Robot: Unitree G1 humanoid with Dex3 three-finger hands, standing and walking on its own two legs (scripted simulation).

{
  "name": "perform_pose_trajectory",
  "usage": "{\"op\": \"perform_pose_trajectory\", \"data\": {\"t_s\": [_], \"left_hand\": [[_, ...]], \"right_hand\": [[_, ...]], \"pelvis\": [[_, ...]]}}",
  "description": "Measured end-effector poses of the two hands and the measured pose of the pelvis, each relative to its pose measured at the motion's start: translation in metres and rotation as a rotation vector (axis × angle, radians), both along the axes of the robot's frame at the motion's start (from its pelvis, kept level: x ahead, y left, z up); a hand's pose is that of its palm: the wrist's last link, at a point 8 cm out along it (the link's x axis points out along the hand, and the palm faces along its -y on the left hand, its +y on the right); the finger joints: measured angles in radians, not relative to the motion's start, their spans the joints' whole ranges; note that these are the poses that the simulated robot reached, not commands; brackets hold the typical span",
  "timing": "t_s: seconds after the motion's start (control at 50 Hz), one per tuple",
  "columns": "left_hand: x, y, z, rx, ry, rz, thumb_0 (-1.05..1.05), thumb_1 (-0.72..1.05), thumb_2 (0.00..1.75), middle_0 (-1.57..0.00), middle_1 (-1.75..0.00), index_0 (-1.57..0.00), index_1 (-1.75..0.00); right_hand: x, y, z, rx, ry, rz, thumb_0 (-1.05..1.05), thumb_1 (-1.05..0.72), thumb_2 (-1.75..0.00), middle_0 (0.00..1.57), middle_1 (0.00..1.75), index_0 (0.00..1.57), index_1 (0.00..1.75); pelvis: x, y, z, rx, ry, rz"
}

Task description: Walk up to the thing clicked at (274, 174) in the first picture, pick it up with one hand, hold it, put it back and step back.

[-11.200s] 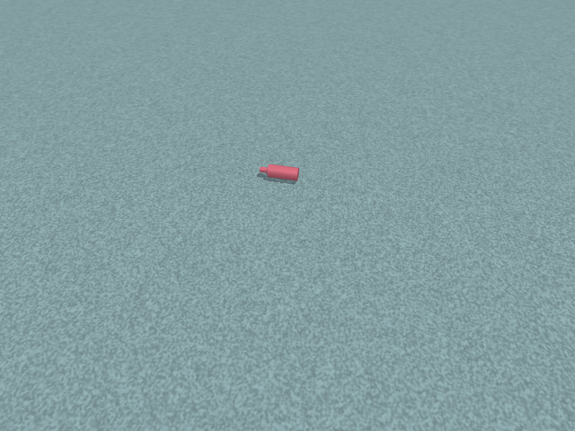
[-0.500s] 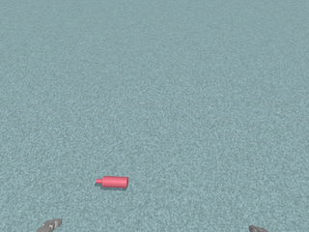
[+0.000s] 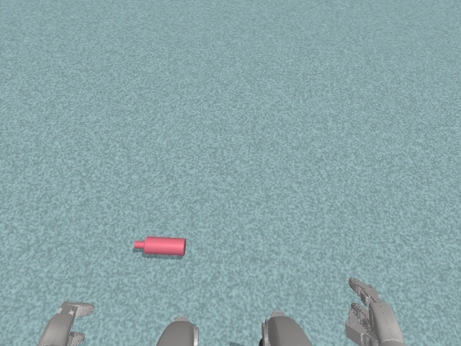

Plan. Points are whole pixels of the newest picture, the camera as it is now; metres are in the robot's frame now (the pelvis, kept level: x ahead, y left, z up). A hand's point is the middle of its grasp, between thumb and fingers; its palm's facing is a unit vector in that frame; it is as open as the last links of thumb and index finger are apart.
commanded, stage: rise first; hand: left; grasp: from above
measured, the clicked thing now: (160, 245) +0.49 +0.25 -0.67
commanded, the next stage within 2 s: none
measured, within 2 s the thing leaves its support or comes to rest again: neither
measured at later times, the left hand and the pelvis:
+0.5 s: hand (108, 310) +0.22 +0.28 -0.28, palm faces -0.42 -0.63 -0.65, open 14.2 cm; pelvis -0.02 +0.00 -0.14, yaw +0 degrees
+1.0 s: hand (129, 273) +0.33 +0.29 -0.44, palm faces -0.51 -0.20 -0.84, open 14.1 cm; pelvis -0.09 +0.00 -0.31, yaw -2 degrees
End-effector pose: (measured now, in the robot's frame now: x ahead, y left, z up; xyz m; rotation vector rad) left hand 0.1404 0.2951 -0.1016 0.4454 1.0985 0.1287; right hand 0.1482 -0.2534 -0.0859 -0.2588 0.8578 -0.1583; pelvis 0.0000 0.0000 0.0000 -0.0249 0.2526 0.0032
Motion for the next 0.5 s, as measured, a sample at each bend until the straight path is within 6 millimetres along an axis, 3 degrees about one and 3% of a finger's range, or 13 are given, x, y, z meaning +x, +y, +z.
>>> {"op": "perform_pose_trajectory", "data": {"t_s": [0.18,0.28,0.38,0.5], "left_hand": [[-0.001,0.002,-0.012,0.045,0.025,-0.051,0.0,-0.58,1.01,-0.09,-1.06,-0.07,-1.08],[0.012,0.009,-0.036,0.098,0.028,-0.119,0.0,-0.59,1.01,-0.1,-1.05,-0.07,-1.07],[0.04,0.014,-0.075,0.168,-0.019,-0.263,0.0,-0.58,0.99,-0.11,-1.04,-0.09,-1.06],[0.085,0.013,-0.127,0.271,-0.11,-0.456,0.0,-0.57,0.97,-0.12,-1.04,-0.11,-1.05]], "right_hand": [[0.023,0.011,-0.011,-0.001,-0.064,0.044,0.01,-0.92,-0.9,0.2,0.3,0.2,0.3],[0.028,0.01,-0.031,-0.011,-0.086,0.072,0.01,-0.93,-0.91,0.2,0.3,0.2,0.3],[0.026,0.001,-0.073,-0.028,-0.074,0.087,0.01,-0.93,-0.91,0.2,0.3,0.2,0.3],[0.013,-0.011,-0.144,-0.037,-0.002,0.083,0.01,-0.93,-0.91,0.2,0.3,0.2,0.3]], "pelvis": [[0.002,0.0,-0.018,-0.011,0.054,0.009],[-0.002,-0.001,-0.04,-0.013,0.111,0.01],[-0.011,-0.001,-0.08,-0.012,0.189,0.008],[-0.025,-0.001,-0.138,-0.008,0.277,0.006]]}}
